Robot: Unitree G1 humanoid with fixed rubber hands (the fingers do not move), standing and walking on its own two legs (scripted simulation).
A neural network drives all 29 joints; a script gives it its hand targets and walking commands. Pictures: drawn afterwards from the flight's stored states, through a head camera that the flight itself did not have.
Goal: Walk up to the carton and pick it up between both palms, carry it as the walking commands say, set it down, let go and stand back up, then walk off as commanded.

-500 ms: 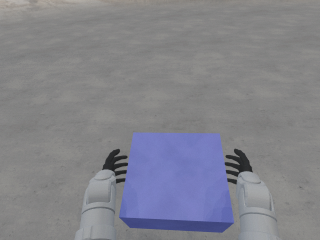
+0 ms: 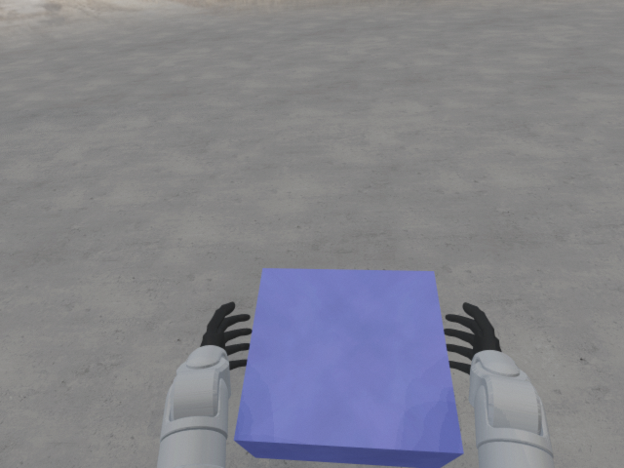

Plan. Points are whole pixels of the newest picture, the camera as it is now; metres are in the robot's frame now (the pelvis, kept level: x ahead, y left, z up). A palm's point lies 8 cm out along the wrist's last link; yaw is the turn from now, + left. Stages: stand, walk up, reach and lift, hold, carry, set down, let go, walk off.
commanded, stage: hold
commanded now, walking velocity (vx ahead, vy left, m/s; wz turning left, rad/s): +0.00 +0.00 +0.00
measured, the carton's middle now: (345, 363) +0.31 +0.00 -0.04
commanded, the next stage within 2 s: carry in 0.48 s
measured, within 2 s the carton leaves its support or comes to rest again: neither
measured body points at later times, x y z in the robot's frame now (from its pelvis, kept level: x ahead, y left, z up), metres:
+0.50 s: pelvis +0.00 -0.01 +0.00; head -0.07 -0.03 +0.44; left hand +0.28 +0.17 +0.04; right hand +0.29 -0.18 +0.03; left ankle -0.01 +0.12 -0.75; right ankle +0.04 -0.12 -0.75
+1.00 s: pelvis -0.01 +0.05 -0.03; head -0.03 +0.03 +0.42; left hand +0.28 +0.22 +0.04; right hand +0.28 -0.13 +0.04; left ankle -0.01 +0.12 -0.75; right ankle +0.00 -0.08 -0.75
